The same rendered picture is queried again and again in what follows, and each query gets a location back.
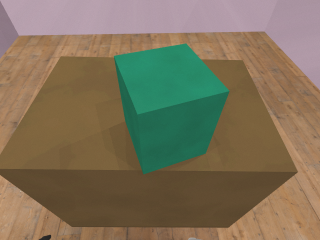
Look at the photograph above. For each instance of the pedestal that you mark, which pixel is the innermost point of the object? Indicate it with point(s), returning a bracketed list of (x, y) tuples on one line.
[(72, 153)]

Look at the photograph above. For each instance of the carton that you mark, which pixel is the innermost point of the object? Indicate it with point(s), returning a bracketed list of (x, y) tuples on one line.
[(172, 103)]

